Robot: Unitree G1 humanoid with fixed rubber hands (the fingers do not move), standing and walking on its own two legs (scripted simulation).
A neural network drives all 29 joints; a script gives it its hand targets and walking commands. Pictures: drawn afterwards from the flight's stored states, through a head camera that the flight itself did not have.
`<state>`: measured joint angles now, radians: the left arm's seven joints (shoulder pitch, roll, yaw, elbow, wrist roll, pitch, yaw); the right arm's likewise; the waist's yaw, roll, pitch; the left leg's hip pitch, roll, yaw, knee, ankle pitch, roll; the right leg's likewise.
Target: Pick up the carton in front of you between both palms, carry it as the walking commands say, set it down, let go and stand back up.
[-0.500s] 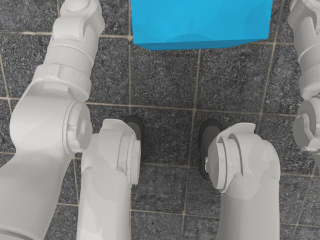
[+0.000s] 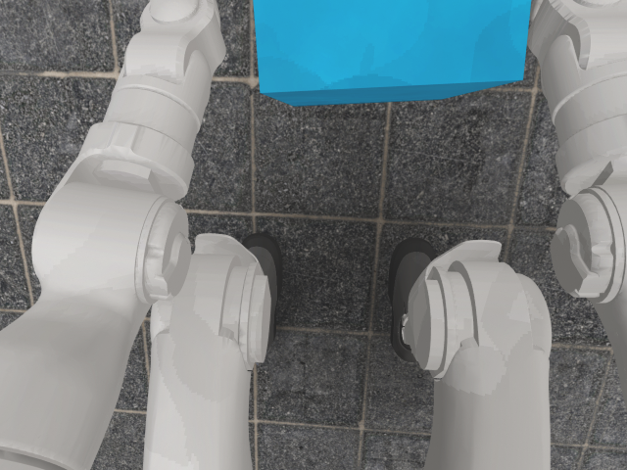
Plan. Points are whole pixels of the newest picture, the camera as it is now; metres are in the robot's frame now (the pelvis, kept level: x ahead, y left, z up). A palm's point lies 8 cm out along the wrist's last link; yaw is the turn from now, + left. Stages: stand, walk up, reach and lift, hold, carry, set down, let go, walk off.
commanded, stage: reach and lift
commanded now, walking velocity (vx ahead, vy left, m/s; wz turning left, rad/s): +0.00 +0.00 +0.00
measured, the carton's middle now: out of the picture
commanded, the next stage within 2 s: none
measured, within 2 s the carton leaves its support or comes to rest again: leaves its support in 0.36 s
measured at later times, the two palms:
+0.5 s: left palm out of the picture +0.55 +0.12 -0.12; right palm out of the picture +0.55 -0.18 -0.13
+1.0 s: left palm out of the picture +0.50 +0.12 +0.06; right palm out of the picture +0.50 -0.18 +0.06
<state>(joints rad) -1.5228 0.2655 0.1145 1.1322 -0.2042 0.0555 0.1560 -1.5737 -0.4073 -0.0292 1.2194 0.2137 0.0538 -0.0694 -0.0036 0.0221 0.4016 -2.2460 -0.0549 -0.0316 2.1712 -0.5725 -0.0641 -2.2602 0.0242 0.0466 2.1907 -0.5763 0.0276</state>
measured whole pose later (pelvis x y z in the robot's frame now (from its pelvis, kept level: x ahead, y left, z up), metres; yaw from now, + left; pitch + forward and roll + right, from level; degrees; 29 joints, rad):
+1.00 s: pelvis +0.00 +0.01 +0.12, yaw -2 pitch +43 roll +1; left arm -1.08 -0.03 0.52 0.66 0.21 0.38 0.08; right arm -1.12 -0.06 -0.44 0.74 -0.23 0.40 -0.02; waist -0.01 0.02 -0.14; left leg -2.01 -0.12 -0.09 1.74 -0.48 -0.08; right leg -2.03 0.10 0.10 1.74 -0.47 0.07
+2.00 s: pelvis +0.10 +0.01 +0.38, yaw -3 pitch +10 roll +0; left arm -0.30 -0.16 0.30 0.48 0.20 0.41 0.05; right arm -0.30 0.13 -0.28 0.49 -0.21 0.43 -0.03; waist 0.00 0.01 -0.15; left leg -0.54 -0.06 -0.14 0.67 -0.31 -0.02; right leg -0.55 0.06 0.15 0.67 -0.30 0.02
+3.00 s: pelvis +0.11 +0.00 +0.41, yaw -3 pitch -4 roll +0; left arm -0.26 -0.15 0.24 0.30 0.27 0.66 0.00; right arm -0.25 0.15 -0.22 0.29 -0.27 0.68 0.00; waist 0.00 0.00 -0.01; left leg -0.10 -0.04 -0.14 0.38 -0.21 -0.01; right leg -0.11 0.04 0.14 0.38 -0.20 0.01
